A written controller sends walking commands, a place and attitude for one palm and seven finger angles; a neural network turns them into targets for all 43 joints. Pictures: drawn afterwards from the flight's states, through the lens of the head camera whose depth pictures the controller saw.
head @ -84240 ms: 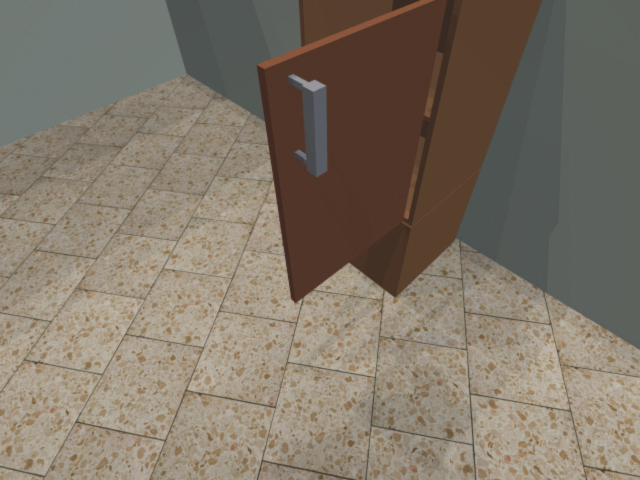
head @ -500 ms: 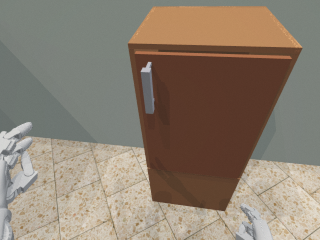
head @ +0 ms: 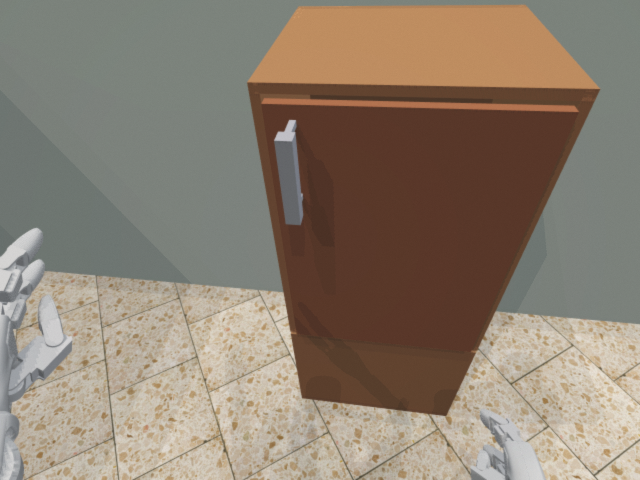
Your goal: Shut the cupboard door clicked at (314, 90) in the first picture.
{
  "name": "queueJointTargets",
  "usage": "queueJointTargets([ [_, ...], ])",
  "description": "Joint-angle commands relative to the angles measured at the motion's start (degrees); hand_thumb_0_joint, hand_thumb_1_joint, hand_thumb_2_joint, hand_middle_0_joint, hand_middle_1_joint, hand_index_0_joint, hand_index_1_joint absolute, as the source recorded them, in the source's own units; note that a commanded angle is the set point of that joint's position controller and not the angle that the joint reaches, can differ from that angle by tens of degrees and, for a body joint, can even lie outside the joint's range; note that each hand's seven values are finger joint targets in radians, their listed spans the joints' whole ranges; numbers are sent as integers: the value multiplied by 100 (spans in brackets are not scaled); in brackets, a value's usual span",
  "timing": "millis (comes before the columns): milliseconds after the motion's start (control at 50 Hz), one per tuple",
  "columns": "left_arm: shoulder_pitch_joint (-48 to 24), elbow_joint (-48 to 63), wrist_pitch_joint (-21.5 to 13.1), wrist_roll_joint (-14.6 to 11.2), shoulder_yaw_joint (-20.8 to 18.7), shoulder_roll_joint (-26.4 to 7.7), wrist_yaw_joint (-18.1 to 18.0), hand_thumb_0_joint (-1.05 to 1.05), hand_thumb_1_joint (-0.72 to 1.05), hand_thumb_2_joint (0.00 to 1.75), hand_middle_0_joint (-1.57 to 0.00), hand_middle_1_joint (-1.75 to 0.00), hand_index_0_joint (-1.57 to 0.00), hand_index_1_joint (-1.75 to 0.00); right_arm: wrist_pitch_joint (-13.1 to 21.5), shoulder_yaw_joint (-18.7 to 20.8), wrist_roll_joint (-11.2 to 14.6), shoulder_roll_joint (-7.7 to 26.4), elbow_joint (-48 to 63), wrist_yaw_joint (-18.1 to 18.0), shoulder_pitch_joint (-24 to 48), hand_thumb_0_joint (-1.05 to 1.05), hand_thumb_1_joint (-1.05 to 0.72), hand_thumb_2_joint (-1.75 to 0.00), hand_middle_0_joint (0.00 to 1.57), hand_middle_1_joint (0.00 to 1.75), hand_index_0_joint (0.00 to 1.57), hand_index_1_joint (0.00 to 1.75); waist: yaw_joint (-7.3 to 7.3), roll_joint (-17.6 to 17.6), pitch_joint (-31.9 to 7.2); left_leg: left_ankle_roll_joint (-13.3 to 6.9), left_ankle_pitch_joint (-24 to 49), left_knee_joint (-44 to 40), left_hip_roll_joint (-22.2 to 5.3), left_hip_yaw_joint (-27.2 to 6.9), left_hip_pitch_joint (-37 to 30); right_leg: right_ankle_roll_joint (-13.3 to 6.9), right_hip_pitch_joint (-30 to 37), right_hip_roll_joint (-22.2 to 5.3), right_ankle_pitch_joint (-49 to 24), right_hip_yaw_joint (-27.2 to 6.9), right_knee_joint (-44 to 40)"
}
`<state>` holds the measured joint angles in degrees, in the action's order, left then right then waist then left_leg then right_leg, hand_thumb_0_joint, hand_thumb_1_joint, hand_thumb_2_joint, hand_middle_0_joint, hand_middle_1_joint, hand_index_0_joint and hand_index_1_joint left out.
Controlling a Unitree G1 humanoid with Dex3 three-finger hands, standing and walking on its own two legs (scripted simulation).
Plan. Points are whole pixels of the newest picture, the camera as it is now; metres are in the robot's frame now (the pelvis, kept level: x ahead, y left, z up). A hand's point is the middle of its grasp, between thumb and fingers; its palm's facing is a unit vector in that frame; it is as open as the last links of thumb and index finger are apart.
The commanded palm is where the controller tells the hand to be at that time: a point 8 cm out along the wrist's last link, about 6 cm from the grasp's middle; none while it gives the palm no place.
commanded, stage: step back with the hand held close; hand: left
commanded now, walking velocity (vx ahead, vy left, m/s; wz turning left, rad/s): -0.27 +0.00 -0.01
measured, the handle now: (292, 173) +0.50 +0.10 +0.15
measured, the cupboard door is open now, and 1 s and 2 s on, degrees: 0 0 0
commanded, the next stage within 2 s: stop stepping back and stand still in 1.22 s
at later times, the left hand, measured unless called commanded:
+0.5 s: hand (1, 400) +0.14 +0.30 +0.15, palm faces +0.41 -0.79 -0.46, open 7.4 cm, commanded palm +0.08 +0.33 +0.17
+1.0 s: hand out of the picture +0.03 +0.30 +0.16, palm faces +0.47 -0.78 -0.42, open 7.4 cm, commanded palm -0.04 +0.34 +0.17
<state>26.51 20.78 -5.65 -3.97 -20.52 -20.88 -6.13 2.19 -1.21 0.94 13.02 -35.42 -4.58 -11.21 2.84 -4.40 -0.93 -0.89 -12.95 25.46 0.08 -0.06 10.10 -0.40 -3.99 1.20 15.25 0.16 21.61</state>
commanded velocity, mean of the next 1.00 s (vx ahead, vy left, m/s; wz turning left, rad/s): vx -0.31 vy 0.00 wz -0.02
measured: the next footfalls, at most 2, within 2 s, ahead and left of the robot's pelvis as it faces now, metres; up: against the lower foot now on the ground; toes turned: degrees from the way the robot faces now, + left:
right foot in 1.14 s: -0.13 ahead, -0.10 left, +0.00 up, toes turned +6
left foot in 1.34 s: -0.15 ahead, +0.16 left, +0.00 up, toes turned +7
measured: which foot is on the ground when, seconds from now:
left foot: down 0.00-1.00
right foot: down 0.00-1.00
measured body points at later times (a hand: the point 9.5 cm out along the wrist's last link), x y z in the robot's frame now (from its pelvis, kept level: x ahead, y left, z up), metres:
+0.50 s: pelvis -0.06 +0.03 -0.01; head -0.06 +0.05 +0.44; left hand +0.11 +0.34 +0.17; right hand +0.10 -0.22 -0.08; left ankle +0.01 +0.11 -0.74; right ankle -0.04 -0.11 -0.74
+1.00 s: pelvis -0.16 +0.04 -0.02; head -0.16 +0.06 +0.43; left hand +0.00 +0.34 +0.19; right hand +0.00 -0.21 -0.09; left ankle +0.00 +0.11 -0.73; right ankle -0.07 -0.11 -0.74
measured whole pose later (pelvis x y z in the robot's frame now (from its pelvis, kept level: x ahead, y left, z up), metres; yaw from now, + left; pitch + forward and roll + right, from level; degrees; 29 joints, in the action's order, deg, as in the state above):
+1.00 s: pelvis -0.16 +0.04 -0.02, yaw +2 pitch -1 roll -4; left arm 28.8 29.7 -14.5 -2.3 -24.6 -25.6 -10.3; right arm 3.6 0.2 0.1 12.6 -34.5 -5.1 -13.0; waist -1.2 -1.0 0.7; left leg -2.1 -14.5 35.4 -0.6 0.3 31.7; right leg 0.6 -23.2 1.9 18.0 -0.1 34.4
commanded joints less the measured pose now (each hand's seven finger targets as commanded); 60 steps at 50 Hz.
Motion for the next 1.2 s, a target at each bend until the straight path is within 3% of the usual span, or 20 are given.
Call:
queueJointTargets([
  [0,-37,1020,-493,13,-652,-1118,-90,0,90,90,-20,-30,-20,-30,111,328,13,668,983,-39,730,0,-90,-90,20,30,20,30,-148,356,-433,-147,1248,237,-234,-100,-282,-60,-951,-681,-1925,-477,-352],
  [60,92,1137,-495,2,-760,-1266,-162,0,90,90,-20,-30,-20,-30,-10,379,44,691,1034,-80,667,0,-90,-90,20,30,20,30,-172,376,-864,-121,1896,323,-310,-101,-302,-35,-760,-711,-2518,-368,-5],
  [140,105,1427,-486,-15,-1092,-1653,-258,0,90,90,-20,-30,-20,-30,-178,424,62,755,1156,-157,688,0,-90,-90,20,30,20,30,-163,348,-1047,-117,2363,336,-376,-108,-310,19,-737,-608,-2789,-318,233],
  [200,209,1502,-475,-35,-1046,-1578,-300,0,90,90,-20,-30,-20,-30,-268,403,82,725,1267,-175,655,0,-90,-90,20,30,20,30,-177,291,-1015,-131,2454,243,-454,-190,-86,45,-664,-511,-2590,-287,422],
  [340,296,1482,-582,12,-1108,-1626,-395,0,90,90,-20,-30,-20,-30,-221,427,62,819,1280,-166,559,0,-90,-90,20,30,20,30,-218,144,-495,-190,264,-108,-487,-416,944,13,-883,-423,-747,-472,139],
  [440,110,1796,-831,174,-1267,-1607,-439,0,90,90,-20,-30,-20,-30,32,424,30,920,1347,-193,522,0,-90,-90,20,30,20,30,-197,-646,-374,-499,-2125,-1211,-954,-1126,2793,149,387,75,-353,-149,1236],
  [500,16,1872,-949,236,-1207,-1386,-405,0,90,90,-20,-30,-20,-30,199,411,-14,853,1299,-160,381,0,-90,-90,20,30,20,30,-207,-802,-377,-646,-2775,-1360,-1152,-1335,3556,170,869,174,-409,-154,1821],
  [540,62,1899,-1017,244,-1409,-1568,-397,0,90,90,-20,-30,-20,-30,296,454,-26,888,1257,-143,324,0,-90,-90,20,30,20,30,-203,-567,-446,-629,-2726,-1143,-1092,-1295,3442,143,736,201,-433,-251,1731],
  [600,94,1886,-1088,160,-1125,-1276,-391,0,90,90,-20,-30,-20,-30,414,383,-36,776,1131,-90,218,0,-90,-90,20,30,20,30,-296,-339,-499,-434,-2149,-712,-834,-1034,2730,-3,39,-29,-449,-445,1292],
  [680,-92,1973,-1120,194,-1084,-1281,-393,0,90,90,-20,-30,-20,-30,517,403,-53,772,1072,-83,288,0,-90,-90,20,30,20,30,-292,-108,-399,-341,-2534,-504,-735,-914,2564,-50,-510,-56,521,-632,966],
  [740,-128,1896,-1120,193,-1312,-1589,-455,0,90,90,-20,-30,-20,-30,491,432,-109,763,977,-81,275,0,-90,-90,20,30,20,30,-292,263,-263,-168,-2055,162,-468,-607,2122,-229,-1347,-404,903,-1122,314],
  [780,-257,1977,-1159,163,-1046,-1403,-466,0,90,90,-20,-30,-20,-30,483,359,-108,619,937,-53,285,0,-90,-90,20,30,20,30,-340,452,-217,-47,-1609,486,-344,-512,1611,-323,-2011,-646,1131,-1242,13],
  [900,-91,1945,-1204,144,-1154,-1539,-556,0,90,90,-20,-30,-20,-30,437,390,-77,658,904,-94,212,0,-90,-90,20,30,20,30,-401,197,-274,-58,-1958,302,-433,-739,1388,-205,-2474,-424,1850,-726,91],
  [980,-39,2358,-1281,91,-1389,-1635,-497,0,90,90,-20,-30,-20,-30,517,484,-85,694,1006,-109,387,0,-90,-90,20,30,20,30,-256,-990,-714,-321,-2795,-1325,-1204,-1419,2904,-23,-487,348,1074,41,2161],
  [1040,189,2483,-1368,1,-1790,-1969,-419,0,90,90,-20,-30,-20,-30,665,609,-90,630,989,-38,386,0,-90,-90,20,30,20,30,-174,-1002,-1129,-261,-2402,-1244,-1348,-978,2661,-64,-296,457,1217,183,2534],
  [1100,687,2055,-1335,-173,-1652,-1689,-405,0,90,90,-20,-30,-20,-30,771,565,-61,556,852,50,340,0,-90,-90,20,30,20,30,-245,-797,-991,48,-2001,-897,-1282,-456,1871,-234,-828,167,1490,164,1387],
  [1120,611,2010,-1351,-182,-1659,-1734,-401,0,90,90,-20,-30,-20,-30,743,563,-76,541,798,71,323,0,-90,-90,20,30,20,30,-285,-413,-840,158,-1785,-308,-1150,-202,1615,-350,-1280,-197,1618,-405,735],
  [1140,526,1902,-1317,-98,-1652,-1812,-408,0,90,90,-20,-30,-20,-30,697,630,-37,579,748,64,290,0,-90,-90,20,30,20,30,-288,429,-689,389,-1582,969,-594,306,844,-635,-2548,-665,2422,-1242,-138],
  [1160,338,1844,-1212,-14,-1236,-1584,-433,0,90,90,-20,-30,-20,-30,640,609,10,493,703,75,272,0,-90,-90,20,30,20,30,-302,1461,-450,557,-1163,2881,-114,331,164,-1071,-4049,-1735,3404,-2594,-1137],
  [1180,48,1827,-1065,102,-1088,-1569,-476,0,90,90,-20,-30,-20,-30,522,599,-85,483,638,112,415,0,-90,-90,20,30,20,30,-209,1883,1,511,-1198,4303,-80,-24,634,-1370,-4487,-2310,3302,-3037,-1581],
])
